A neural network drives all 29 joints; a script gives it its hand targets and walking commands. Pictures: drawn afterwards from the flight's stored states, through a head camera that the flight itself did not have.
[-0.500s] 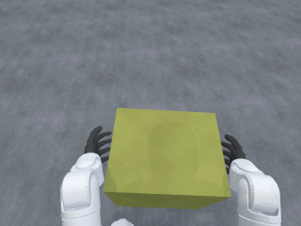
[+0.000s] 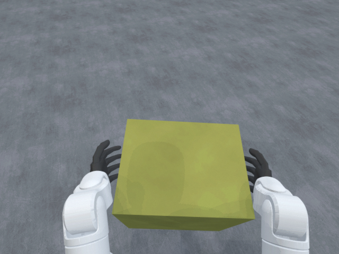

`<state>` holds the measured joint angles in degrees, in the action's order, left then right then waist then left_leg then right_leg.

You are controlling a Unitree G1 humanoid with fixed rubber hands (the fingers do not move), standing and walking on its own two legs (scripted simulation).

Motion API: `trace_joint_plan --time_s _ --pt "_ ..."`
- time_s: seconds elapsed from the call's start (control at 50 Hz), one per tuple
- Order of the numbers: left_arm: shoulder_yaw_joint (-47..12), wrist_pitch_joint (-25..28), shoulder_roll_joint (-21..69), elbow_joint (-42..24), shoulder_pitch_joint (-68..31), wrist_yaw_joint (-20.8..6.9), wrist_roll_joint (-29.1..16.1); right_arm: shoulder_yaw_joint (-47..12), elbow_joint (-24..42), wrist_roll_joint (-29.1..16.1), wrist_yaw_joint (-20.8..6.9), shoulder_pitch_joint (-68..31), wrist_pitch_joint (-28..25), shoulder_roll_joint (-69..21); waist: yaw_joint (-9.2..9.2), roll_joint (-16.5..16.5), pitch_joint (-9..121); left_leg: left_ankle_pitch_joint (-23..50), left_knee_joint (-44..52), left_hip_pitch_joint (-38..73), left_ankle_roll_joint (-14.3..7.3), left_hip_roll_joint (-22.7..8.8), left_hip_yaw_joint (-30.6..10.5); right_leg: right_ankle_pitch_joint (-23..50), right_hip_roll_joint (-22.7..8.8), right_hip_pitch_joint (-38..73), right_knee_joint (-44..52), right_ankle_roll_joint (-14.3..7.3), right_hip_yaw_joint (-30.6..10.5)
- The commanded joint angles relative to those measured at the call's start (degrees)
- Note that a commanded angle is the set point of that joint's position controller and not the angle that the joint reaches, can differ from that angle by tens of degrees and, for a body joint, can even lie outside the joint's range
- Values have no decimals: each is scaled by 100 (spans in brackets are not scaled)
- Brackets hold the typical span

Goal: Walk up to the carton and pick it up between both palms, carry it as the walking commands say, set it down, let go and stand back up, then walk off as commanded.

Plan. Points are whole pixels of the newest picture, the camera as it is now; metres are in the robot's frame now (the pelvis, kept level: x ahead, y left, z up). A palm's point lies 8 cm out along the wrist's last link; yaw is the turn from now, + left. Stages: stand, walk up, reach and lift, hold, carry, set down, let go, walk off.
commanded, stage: carry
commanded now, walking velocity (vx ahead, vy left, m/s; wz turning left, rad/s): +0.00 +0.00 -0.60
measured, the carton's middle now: (178, 181) +0.30 +0.02 -0.02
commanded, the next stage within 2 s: none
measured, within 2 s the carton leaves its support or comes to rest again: neither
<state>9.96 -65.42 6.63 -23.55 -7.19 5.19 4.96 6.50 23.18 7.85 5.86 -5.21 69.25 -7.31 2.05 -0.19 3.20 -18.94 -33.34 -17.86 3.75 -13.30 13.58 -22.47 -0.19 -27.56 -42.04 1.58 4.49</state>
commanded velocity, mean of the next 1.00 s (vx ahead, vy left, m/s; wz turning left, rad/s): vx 0.00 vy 0.00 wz -0.60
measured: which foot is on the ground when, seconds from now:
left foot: down 0.00-0.04, up 0.06-0.52, down 0.54-0.96, up 0.98-1.00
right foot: up 0.00-0.04, down 0.06-0.54, up 0.56-0.94, down 0.96-1.00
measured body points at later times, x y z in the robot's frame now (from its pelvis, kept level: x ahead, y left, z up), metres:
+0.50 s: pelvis -0.03 -0.04 +0.00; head +0.00 -0.02 +0.45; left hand +0.29 +0.07 +0.07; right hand +0.20 -0.26 +0.07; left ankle -0.02 +0.08 -0.72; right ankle +0.01 -0.13 -0.73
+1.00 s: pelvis -0.07 -0.05 -0.01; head -0.04 -0.07 +0.44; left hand +0.27 -0.08 +0.06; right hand +0.06 -0.35 +0.05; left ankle -0.03 +0.07 -0.72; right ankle -0.12 -0.15 -0.74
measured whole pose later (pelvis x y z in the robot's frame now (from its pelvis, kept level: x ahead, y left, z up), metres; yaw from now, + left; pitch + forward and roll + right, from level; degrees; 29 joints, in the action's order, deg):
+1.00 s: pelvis -0.07 -0.05 -0.01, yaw -35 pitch +5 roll -3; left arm 9.0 -64.5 8.2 -21.7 -10.1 6.1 6.4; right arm 8.3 23.5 7.0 6.3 -6.9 68.2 -6.0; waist 0.6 -2.3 1.8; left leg -26.7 -47.6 -23.6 4.3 -14.8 14.7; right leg -14.4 1.3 -21.6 -31.7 -1.5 6.1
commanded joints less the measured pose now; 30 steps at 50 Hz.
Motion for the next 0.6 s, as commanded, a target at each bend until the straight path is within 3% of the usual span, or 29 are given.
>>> trace_joint_plan --time_s 0.0,0.02,0.04,0.06,0.08,0.1,0.12,0.14,0.16,0.18,0.2,0.22,0.24,0.26,0.28,0.32,0.34,0.36,0.38,0.4,0.42,0.44,0.46,0.48,0.5,0.52,0.54,0.56,0.58 --pt "-4675 -227 5187 -10 -2132 -1696 -2416 -4116 837 -2363 -1725 -2784 -256 -4581 -230 -982 1828 3679 -788 1057 -206 -530 43 856 306 1054 1805 -87 247" --pt "-4684 -153 5103 -311 -2037 -1672 -2391 -4162 1004 -2428 -1741 -2895 -277 -4475 -45 -389 2109 2226 -1769 -163 212 -294 -4 2376 -329 2380 1912 -204 -661" --pt "-4527 -201 5215 85 -1817 -1667 -2327 -4111 758 -2398 -1802 -2778 -234 -4424 -56 1134 1990 -1338 -2265 -1451 424 47 -213 5560 -1433 3013 1336 -635 -1906" --pt "-4567 -182 4909 43 -1872 -1615 -2190 -4204 504 -2484 -1842 -2809 -222 -4616 -97 1834 2307 -2173 -2679 -2241 506 390 -551 7685 -1803 3665 889 -1319 -2191" --pt "-4540 -132 5041 -129 -1999 -1602 -2117 -4314 676 -2688 -1899 -3075 -246 -4677 -28 1378 2351 -1990 -3290 -2053 453 349 -822 7399 -1847 3256 911 -1520 -2073" --pt "-4476 -129 5200 181 -1854 -1555 -2189 -4407 918 -2905 -1893 -3482 -324 -4782 -98 1049 2443 -1800 -3151 -2105 382 503 -882 7091 -1640 3356 878 -1357 -2173" --pt "-4495 -64 5263 -318 -2434 -1565 -2195 -4582 1289 -2993 -1909 -3982 -400 -4948 -55 1154 2301 -1469 -3436 -2126 299 476 -1020 6090 -1532 2984 1113 -1219 -1960" --pt "-4428 -34 5446 -283 -2674 -1557 -2284 -4519 1167 -3142 -1899 -4099 -394 -5120 -62 933 2087 -1119 -3404 -2180 315 507 -1048 5313 -1356 2644 1192 -1223 -1694" --pt "-4309 -6 5381 -426 -2405 -1552 -2240 -4518 1362 -3244 -1877 -4103 -407 -5093 -27 1136 2288 -962 -3328 -2111 329 612 -1022 4862 -1212 2737 1231 -1127 -1679" --pt "-4426 -17 5503 -528 -2531 -1579 -2226 -4484 1367 -3081 -1808 -3900 -424 -4978 -5 886 2278 -623 -3379 -2220 308 687 -831 4765 -1170 2831 1262 -1136 -1509" --pt "-4320 -28 5450 -527 -2253 -1565 -2159 -4469 1166 -3097 -1767 -3637 -335 -5126 -15 938 2374 -501 -3376 -2238 292 692 -1089 3990 -1231 2750 1399 -1155 -1919" --pt "-4431 -43 5402 -769 -2564 -1548 -2278 -4525 1158 -3075 -1742 -3590 -324 -5232 1 577 2396 -576 -3147 -2151 312 776 -1063 4042 -1250 2799 1404 -1161 -1889" --pt "-4360 -78 5368 -408 -2298 -1553 -2155 -4540 1378 -3114 -1758 -3835 -369 -5046 -32 306 2315 -581 -2878 -1881 279 795 -1041 3628 -1177 2382 1525 -1192 -1795" --pt "-4462 -32 5523 -643 -2357 -1577 -2240 -4591 1645 -3160 -1762 -3957 -350 -5048 -16 564 2239 -579 -2705 -1788 201 875 -1111 3867 -1256 2260 1626 -1241 -2271" --pt "-4478 -82 5367 -797 -2635 -1551 -2324 -4422 937 -2931 -1708 -3311 -263 -5223 -67 700 2368 -482 -2781 -1811 180 885 -1148 3866 -1233 2342 1634 -1213 -2184" --pt "-4530 -105 5284 -453 -2310 -1561 -2236 -4422 1060 -2904 -1749 -3256 -281 -4896 -41 347 2141 -555 -2203 -1765 99 1023 -1191 4658 -1275 2388 1586 -1338 -2383" --pt "-4459 -128 5247 -451 -2495 -1604 -2286 -4477 926 -2856 -1727 -3320 -267 -5101 -68 632 2400 -550 -2243 -1659 54 1088 -1243 4170 -1231 2400 1649 -1313 -2626" --pt "-4537 -154 5263 -359 -2477 -1598 -2303 -4364 1061 -2788 -1732 -3316 -277 -4921 -84 594 2484 -424 -1944 -1331 48 1024 -1287 4034 -1186 2368 1564 -1187 -2319" --pt "-4571 -166 5198 -382 -2424 -1614 -2358 -4336 1181 -2725 -1727 -3211 -291 -4705 -44 460 2346 -573 -1491 -1166 -19 1170 -1182 3836 -1181 2265 1624 -1165 -2476" --pt "-4612 -154 5147 -417 -2377 -1629 -2400 -4290 1211 -2712 -1719 -3238 -306 -4703 -78 1016 2159 -694 -1486 -1111 6 1198 -1162 4092 -1064 2049 1632 -1135 -2572" --pt "-4558 -214 5255 -248 -2630 -1669 -2419 -4250 871 -2715 -1721 -3332 -257 -4923 -63 922 2182 -731 -1276 -640 -7 1338 -1146 3357 -1017 1758 1873 -1020 -2574" --pt "-4527 -195 5131 -386 -2711 -1700 -2453 -4344 916 -2738 -1711 -3488 -282 -5081 -94 1216 2302 -511 -1014 -509 -29 1344 -1143 2864 -940 1762 1879 -949 -2425" --pt "-4602 -215 5216 -241 -2703 -1701 -2447 -4130 772 -2590 -1703 -3189 -291 -4811 -80 930 2083 -702 -461 -107 -57 1531 -979 2170 -932 1367 2119 -882 -2813" --pt "-4464 -221 5033 9 -2362 -1690 -2225 -4089 597 -2602 -1725 -3177 -304 -4844 -161 483 2152 -352 206 239 -15 1373 -935 3004 -808 1382 1625 -810 -2457" --pt "-4638 -241 5214 -185 -2576 -1654 -2310 -4101 392 -2616 -1767 -3025 -249 -4962 -166 515 2159 57 923 841 36 1102 -988 2684 -630 988 1298 -662 -2140" --pt "-4516 -294 5176 132 -2417 -1706 -2355 -4070 359 -2579 -1760 -3049 -216 -4831 -150 613 2116 -50 987 1655 -141 630 -1337 1840 -371 281 1281 -343 -1993" --pt "-4507 -267 5193 99 -2616 -1672 -2241 -4089 350 -2598 -1823 -3047 -263 -4803 -185 -794 2132 603 1223 2116 -512 -643 -2480 664 61 -532 242 -159 -1306" --pt "-4463 -303 4944 286 -2409 -1662 -2187 -4018 76 -2569 -1831 -2759 -299 -4750 -263 -1667 1602 2144 1296 1776 -1137 -1720 -3122 -777 391 -1625 -918 -163 -598" --pt "-4718 -169 4973 -427 -3306 -1669 -2440 -4016 405 -2576 -1812 -2985 -363 -4739 -270 -1109 1440 3133 1144 1632 -1245 -1602 -2677 -711 -14 -1525 -1717 -216 -775"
